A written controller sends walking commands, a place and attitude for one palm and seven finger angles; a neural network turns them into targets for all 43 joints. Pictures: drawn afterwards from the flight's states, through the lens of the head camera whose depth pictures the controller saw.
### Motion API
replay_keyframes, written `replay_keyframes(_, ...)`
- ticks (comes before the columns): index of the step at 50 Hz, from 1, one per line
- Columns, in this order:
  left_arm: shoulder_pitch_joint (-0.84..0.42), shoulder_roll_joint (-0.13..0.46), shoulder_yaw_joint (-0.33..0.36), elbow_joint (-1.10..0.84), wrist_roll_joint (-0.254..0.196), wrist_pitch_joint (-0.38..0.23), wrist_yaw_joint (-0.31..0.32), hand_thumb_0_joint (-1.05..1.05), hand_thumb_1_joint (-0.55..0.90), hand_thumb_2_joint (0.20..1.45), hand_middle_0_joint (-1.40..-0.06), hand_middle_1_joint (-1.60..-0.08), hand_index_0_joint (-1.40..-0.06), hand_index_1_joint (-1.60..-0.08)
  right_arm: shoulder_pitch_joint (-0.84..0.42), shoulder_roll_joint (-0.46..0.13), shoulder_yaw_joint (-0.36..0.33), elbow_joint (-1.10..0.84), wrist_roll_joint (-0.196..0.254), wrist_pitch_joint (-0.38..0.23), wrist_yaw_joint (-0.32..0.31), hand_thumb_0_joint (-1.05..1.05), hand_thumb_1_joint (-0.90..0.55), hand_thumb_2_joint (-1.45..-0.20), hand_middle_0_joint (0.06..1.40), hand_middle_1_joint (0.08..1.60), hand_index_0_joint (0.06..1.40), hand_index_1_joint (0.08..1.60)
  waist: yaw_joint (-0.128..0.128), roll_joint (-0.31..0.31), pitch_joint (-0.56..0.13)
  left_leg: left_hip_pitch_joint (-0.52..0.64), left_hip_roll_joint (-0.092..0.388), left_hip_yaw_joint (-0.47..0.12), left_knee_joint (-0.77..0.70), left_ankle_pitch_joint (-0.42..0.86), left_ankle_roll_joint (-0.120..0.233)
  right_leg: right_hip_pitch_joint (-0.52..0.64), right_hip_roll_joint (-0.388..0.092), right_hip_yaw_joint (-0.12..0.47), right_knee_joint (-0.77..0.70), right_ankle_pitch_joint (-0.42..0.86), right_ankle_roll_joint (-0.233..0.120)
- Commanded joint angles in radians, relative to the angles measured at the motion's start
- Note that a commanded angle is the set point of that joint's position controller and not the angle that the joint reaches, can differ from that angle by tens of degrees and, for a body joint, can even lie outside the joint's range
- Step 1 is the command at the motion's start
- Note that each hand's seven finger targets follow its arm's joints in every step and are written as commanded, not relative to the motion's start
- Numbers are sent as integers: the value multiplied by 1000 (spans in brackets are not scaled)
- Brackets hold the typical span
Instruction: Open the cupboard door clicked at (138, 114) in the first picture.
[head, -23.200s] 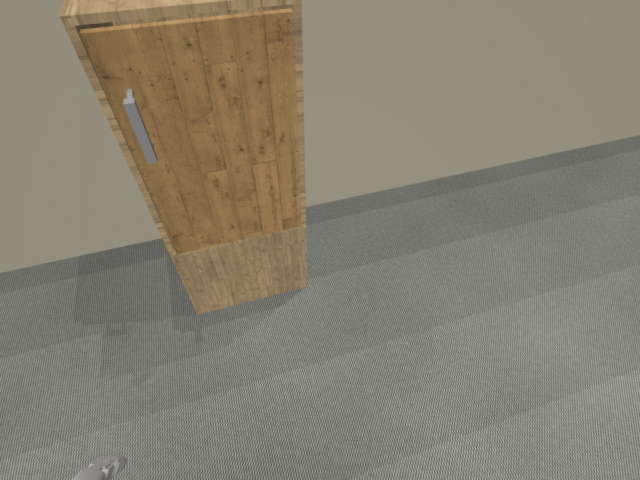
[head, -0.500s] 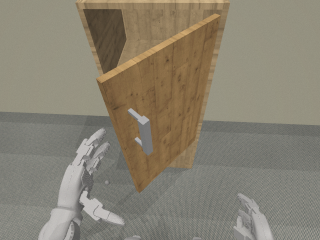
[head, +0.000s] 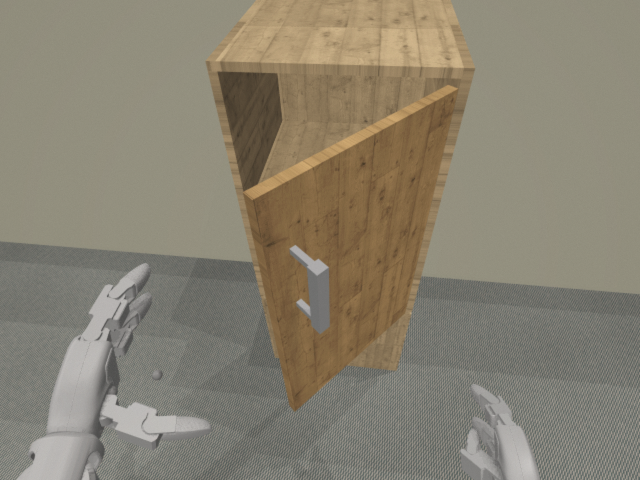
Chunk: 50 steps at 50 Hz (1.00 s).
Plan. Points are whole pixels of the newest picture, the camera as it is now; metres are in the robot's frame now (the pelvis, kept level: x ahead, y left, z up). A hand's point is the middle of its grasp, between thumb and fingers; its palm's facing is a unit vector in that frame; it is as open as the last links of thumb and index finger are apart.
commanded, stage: draw the hand back to the body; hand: left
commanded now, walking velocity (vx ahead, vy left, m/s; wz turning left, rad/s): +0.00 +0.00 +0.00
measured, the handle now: (309, 290) +0.35 +0.05 +0.05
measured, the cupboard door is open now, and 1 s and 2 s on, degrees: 49 49 49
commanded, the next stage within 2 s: step back with the hand held close in 0.92 s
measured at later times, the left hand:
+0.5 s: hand (56, 329) +0.20 +0.26 +0.17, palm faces +0.41 -0.81 -0.41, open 9.6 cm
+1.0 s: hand (56, 327) +0.20 +0.26 +0.18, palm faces +0.43 -0.80 -0.41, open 7.4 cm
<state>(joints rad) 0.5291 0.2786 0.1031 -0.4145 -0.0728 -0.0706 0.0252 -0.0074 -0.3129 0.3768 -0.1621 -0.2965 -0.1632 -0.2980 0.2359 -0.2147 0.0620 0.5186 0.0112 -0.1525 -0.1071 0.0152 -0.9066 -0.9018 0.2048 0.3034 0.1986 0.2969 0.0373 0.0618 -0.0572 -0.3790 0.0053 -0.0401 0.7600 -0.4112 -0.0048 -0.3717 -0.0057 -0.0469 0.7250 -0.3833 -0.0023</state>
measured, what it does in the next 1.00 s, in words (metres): stands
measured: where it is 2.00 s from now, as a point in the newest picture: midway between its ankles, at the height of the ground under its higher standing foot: outside the picture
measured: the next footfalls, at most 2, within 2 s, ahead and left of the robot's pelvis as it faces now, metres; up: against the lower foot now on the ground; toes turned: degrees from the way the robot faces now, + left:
none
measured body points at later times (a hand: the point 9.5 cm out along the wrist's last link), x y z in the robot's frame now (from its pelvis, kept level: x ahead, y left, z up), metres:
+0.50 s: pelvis +0.01 +0.01 +0.03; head -0.01 +0.00 +0.48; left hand +0.18 +0.30 +0.20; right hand +0.19 -0.21 -0.05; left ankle -0.01 +0.12 -0.71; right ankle +0.00 -0.12 -0.71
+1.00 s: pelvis +0.01 +0.00 +0.03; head -0.01 -0.02 +0.48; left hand +0.17 +0.30 +0.20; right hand +0.19 -0.22 -0.06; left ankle -0.01 +0.12 -0.71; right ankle +0.00 -0.12 -0.71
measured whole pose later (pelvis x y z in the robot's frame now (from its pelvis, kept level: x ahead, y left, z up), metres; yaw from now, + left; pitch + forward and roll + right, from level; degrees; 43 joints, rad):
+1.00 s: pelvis +0.01 +0.00 +0.03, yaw -1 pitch -5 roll -1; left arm 0.46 0.33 0.33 -0.36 -0.04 -0.09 0.11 0.02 0.89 0.89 -0.21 -0.30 -0.21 -0.30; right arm 0.18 -0.22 0.02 0.66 -0.01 -0.12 -0.09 0.01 -0.91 -0.90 0.21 0.30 0.20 0.30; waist 0.07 0.06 0.04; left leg -0.06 0.01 -0.01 0.39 -0.25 0.00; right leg -0.06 0.00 -0.02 0.36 -0.21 0.00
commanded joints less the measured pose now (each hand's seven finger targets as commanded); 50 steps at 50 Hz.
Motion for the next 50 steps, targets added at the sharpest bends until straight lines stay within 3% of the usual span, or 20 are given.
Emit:
replay_keyframes(1,-85,131,104,-205,41,-51,90,0,-10,510,-168,-300,-168,-300,-125,-91,-39,-125,-12,-45,-19,0,-900,-900,200,300,200,300,-2,-43,-24,95,-6,32,-210,207,25,101,-8,11,-229,165,-8)
replay_keyframes(9,-92,160,175,-206,53,-71,115,0,270,630,-178,-300,-178,-300,-153,-94,-43,-70,-19,-53,-15,0,-900,-900,200,300,200,300,14,5,-31,207,1,30,-327,317,17,229,-3,-3,-295,251,-13)
replay_keyframes(15,-103,196,246,-171,49,-72,116,0,480,720,-185,-300,-185,-300,-175,-102,-54,-44,-22,-46,-6,0,-900,-900,200,300,200,300,27,-4,19,226,8,33,-385,347,11,277,4,-3,-345,272,-15)
replay_keyframes(19,-121,207,281,-203,47,-82,117,0,620,780,-190,-300,-190,-300,-169,-102,-60,-38,-24,-42,1,0,-900,-900,200,300,200,300,29,15,-13,260,9,34,-400,415,8,311,5,-2,-350,320,-16)
replay_keyframes(23,-135,223,323,-183,38,-81,114,0,760,840,-195,-300,-195,-300,-177,-103,-66,-31,-22,-31,5,0,-900,-900,200,300,200,300,31,-10,7,267,13,38,-416,402,8,318,9,1,-372,318,-14)
replay_keyframes(27,-160,244,364,-173,33,-83,114,0,900,900,-200,-300,-200,-300,-181,-105,-71,-22,-20,-23,5,0,-900,-900,200,300,200,300,33,21,20,273,12,40,-425,403,7,323,9,6,-385,322,-16)
replay_keyframes(31,-143,193,308,-140,33,-75,103,0,900,900,-200,-300,-200,-300,-179,-110,-76,-21,-21,-15,12,0,-900,-900,200,300,200,300,25,-1,28,287,12,45,-426,416,13,317,9,6,-396,339,-11)
replay_keyframes(36,-168,235,337,-188,37,-80,108,0,900,900,-200,-300,-200,-300,-186,-108,-79,-22,-24,-17,8,0,-900,-900,200,300,200,300,33,22,-19,303,5,48,-423,418,16,340,8,13,-397,350,-13)
replay_keyframes(40,-154,254,358,-177,38,-78,111,0,900,900,-200,-300,-200,-300,-191,-106,-77,-15,-25,-22,6,0,-900,-900,200,300,200,300,38,9,-5,299,4,49,-420,433,14,341,10,13,-402,369,-15)
replay_keyframes(45,-162,241,347,-166,37,-79,108,0,900,900,-200,-300,-200,-300,-191,-105,-79,-12,-23,-23,6,0,-900,-900,200,300,200,300,34,25,18,300,3,51,-425,406,13,324,12,13,-414,339,-14)
replay_keyframes(50,-151,232,340,-150,33,-83,104,0,900,900,-200,-300,-200,-300,-194,-105,-82,-11,-22,-23,7,0,-900,-900,200,300,200,300,34,-11,23,301,4,53,-427,380,18,317,11,16,-424,319,-10)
